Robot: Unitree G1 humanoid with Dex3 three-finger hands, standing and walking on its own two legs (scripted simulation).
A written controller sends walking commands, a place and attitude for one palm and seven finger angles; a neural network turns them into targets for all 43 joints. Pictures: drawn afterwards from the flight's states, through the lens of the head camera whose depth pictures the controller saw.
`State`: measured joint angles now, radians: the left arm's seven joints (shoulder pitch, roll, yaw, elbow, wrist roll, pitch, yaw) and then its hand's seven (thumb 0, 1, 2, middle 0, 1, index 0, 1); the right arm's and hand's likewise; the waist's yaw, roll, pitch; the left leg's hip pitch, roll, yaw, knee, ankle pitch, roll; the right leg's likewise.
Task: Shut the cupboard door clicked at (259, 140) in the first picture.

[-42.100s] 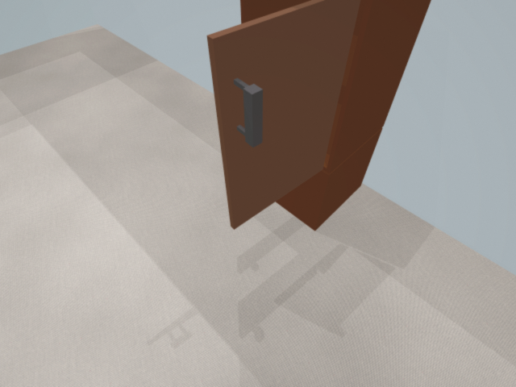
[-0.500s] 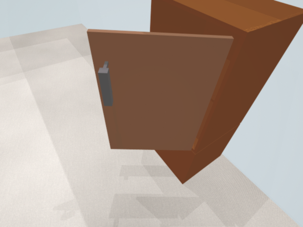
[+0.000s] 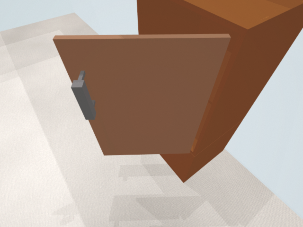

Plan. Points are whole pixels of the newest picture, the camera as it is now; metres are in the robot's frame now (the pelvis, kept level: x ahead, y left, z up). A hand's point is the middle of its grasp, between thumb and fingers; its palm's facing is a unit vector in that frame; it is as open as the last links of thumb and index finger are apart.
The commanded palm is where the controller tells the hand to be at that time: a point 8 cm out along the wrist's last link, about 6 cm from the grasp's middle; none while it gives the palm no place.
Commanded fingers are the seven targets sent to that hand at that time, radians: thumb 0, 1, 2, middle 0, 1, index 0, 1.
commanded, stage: come to a stop and stand still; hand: left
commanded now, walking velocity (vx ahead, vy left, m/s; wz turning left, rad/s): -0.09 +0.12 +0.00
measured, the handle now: (86, 95) +0.44 +0.21 +0.10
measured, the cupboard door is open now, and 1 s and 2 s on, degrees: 55 55 55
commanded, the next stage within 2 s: none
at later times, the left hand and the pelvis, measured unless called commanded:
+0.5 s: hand out of the picture -0.01 +0.22 -0.16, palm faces +0.01 -0.96 -0.27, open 7.4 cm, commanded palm none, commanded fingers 0.00 0.90 0.90 -0.20 -0.30 -0.20 -0.30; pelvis -0.04 +0.03 +0.00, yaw -1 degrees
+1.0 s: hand out of the picture -0.06 +0.17 -0.16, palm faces +0.01 -0.98 -0.19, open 7.4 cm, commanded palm none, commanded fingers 0.00 0.90 0.90 -0.20 -0.30 -0.20 -0.30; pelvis -0.06 +0.00 +0.01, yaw +1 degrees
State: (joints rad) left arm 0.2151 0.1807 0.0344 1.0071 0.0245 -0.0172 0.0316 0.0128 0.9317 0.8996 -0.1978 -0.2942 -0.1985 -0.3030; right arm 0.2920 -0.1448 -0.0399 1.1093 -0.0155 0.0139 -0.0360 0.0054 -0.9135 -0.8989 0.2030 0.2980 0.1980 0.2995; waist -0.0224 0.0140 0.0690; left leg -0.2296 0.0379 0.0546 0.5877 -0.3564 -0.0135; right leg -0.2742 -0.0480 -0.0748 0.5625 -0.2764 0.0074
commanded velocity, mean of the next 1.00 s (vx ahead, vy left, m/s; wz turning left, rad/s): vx -0.01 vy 0.01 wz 0.00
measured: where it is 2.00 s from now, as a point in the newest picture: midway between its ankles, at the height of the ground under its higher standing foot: outside the picture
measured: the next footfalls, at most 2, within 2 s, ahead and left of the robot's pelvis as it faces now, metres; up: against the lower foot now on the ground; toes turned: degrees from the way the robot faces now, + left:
none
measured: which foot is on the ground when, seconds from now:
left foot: down 0.00-1.00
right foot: down 0.00-1.00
